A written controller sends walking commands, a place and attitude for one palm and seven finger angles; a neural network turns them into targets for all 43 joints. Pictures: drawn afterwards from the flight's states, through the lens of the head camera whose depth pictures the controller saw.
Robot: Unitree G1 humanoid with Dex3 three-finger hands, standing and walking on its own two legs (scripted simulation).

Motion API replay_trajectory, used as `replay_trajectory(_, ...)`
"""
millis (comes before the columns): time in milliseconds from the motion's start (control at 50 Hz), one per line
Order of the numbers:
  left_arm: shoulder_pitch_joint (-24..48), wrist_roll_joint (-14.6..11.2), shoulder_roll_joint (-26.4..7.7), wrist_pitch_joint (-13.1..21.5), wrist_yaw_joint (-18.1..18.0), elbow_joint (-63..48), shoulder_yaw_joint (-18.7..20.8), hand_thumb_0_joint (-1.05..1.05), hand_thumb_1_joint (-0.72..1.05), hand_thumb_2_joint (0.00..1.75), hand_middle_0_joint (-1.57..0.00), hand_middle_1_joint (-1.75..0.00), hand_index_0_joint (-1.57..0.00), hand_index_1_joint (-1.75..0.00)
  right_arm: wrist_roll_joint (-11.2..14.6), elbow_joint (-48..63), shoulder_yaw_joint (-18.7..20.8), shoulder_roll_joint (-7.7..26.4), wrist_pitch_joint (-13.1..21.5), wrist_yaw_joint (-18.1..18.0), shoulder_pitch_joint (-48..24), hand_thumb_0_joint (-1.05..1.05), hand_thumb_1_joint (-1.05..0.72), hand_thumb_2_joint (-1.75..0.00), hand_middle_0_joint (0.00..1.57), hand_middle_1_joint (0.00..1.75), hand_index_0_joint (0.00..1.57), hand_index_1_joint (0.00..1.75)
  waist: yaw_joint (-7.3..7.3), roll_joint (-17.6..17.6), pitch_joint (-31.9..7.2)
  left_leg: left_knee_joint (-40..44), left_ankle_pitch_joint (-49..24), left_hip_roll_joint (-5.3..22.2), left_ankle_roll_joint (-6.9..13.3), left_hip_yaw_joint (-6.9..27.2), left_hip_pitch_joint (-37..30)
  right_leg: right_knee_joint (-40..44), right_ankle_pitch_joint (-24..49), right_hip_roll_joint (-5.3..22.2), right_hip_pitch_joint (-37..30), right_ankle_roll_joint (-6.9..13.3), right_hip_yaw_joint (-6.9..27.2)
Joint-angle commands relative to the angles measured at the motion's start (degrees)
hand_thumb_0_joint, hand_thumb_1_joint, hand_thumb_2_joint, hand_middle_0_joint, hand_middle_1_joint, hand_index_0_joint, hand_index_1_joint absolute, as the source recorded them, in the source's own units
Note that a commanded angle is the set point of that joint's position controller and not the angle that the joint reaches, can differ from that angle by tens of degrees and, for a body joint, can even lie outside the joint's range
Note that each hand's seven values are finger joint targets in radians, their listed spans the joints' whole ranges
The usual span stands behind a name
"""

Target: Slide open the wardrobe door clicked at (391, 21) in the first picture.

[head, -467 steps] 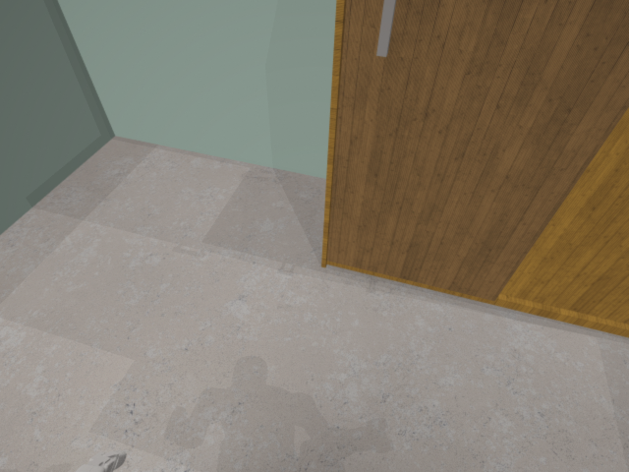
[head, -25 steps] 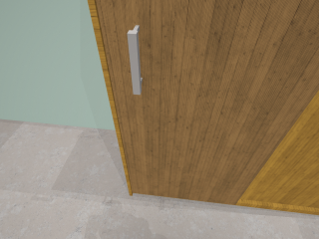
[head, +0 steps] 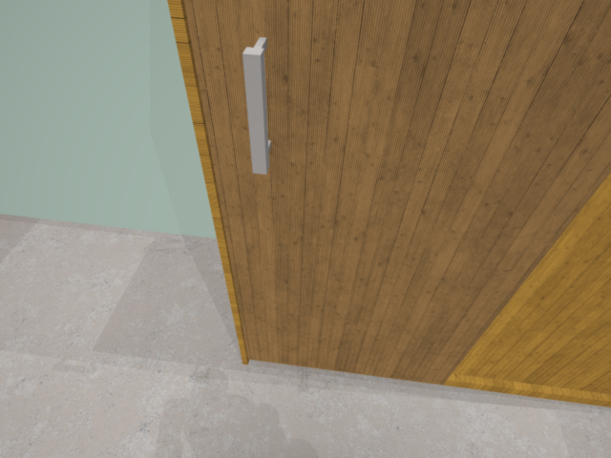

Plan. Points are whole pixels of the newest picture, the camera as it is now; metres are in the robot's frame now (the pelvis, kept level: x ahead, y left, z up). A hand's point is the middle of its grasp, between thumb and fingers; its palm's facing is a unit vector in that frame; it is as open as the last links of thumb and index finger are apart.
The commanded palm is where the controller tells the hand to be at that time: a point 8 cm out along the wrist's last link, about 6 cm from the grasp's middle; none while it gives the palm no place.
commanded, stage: look again from close up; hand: left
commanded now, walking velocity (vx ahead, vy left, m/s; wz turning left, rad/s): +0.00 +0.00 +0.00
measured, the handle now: (261, 109) +0.52 +0.10 +0.21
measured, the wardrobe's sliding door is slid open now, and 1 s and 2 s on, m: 0.00 0.00 0.00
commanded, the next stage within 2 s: raise the hand with hooked fingers in 1.74 s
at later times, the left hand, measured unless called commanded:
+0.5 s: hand out of the picture -0.01 +0.16 -0.18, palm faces +0.03 -0.99 -0.17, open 7.4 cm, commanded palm none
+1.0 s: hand out of the picture +0.00 +0.16 -0.18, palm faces +0.04 -0.99 -0.16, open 7.4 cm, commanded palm none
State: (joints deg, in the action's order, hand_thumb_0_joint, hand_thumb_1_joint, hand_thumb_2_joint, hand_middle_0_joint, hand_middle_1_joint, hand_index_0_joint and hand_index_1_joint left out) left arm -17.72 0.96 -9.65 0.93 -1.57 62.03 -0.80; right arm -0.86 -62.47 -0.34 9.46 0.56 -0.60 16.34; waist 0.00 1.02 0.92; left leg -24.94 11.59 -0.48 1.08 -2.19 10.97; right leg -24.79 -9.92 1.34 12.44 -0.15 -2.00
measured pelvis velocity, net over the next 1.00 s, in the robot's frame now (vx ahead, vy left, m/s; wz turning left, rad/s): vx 0.01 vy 0.00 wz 0.00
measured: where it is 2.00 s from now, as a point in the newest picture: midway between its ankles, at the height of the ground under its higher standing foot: outside the picture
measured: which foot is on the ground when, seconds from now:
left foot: down 0.00-1.00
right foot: down 0.00-1.00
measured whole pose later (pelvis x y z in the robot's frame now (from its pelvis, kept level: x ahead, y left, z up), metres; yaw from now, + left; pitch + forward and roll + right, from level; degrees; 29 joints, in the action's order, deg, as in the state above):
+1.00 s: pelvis +0.01 +0.00 +0.00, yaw +0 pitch -2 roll +0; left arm -18.9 1.1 -7.9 1.0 -1.9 62.4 -0.1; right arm -0.8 -63.9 0.0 7.1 0.7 -1.1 17.4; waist 0.3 1.1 1.2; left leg -24.6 12.2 -0.2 0.8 -2.2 10.8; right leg -24.7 -10.6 1.1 12.5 0.1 -1.9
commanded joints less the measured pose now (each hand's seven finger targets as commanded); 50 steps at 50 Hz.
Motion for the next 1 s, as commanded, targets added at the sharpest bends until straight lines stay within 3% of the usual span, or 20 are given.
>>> replay_trajectory(0, -2.64, -0.13, -5.89, 0.68, -0.57, -2.18, 1.37, 0.00, 0.90, 0.90, -0.20, -0.30, -0.20, -0.30, 0.18, 1.81, 1.05, 6.02, 0.99, -0.54, 2.61, 0.00, -0.90, -0.90, 0.20, 0.30, 0.20, 0.30, -0.02, -1.22, 4.44, 7.64, 5.45, 5.26, -0.07, 6.24, 5.98, 5.59, -4.89, 4.94, -0.38, 2.09, 6.23)
replay_trajectory(420, -4.37, -0.16, -4.08, 0.65, -0.64, -1.91, 1.68, 0.00, 0.90, 0.90, -0.20, -0.30, -0.20, -0.30, 0.17, 0.69, 1.18, 3.86, 0.77, -0.71, 4.54, 0.00, -0.90, -0.90, 0.20, 0.30, 0.20, 0.30, 0.04, -0.87, 4.40, 6.77, 5.45, 4.84, -0.07, 5.75, 5.82, 6.28, -6.62, 4.83, 0.54, 2.25, 6.48)
replay_trajectory(780, -5.12, -0.05, -3.05, 0.68, -0.75, -1.51, 1.67, 0.00, 0.90, 0.90, -0.20, -0.30, -0.20, -0.30, 0.22, 0.43, 1.12, 3.42, 1.18, -0.95, 4.72, 0.00, -0.90, -0.90, 0.20, 0.30, 0.20, 0.30, 0.34, -1.87, 3.90, 7.44, 3.23, 5.63, 0.13, 6.13, 5.60, 4.32, -1.20, 4.38, -1.03, 2.13, 5.47)
replay_trajectory(980, -4.99, -0.04, -2.98, 0.68, -0.76, -1.42, 1.71, 0.00, 0.90, 0.90, -0.20, -0.30, -0.20, -0.30, 0.21, 0.26, 1.13, 3.24, 1.10, -0.98, 4.70, 0.00, -0.90, -0.90, 0.20, 0.30, 0.20, 0.30, 0.31, -1.61, 4.51, 7.56, 3.38, 5.55, 0.07, 5.86, 5.08, 4.62, -1.77, 4.32, -0.44, 2.14, 5.68)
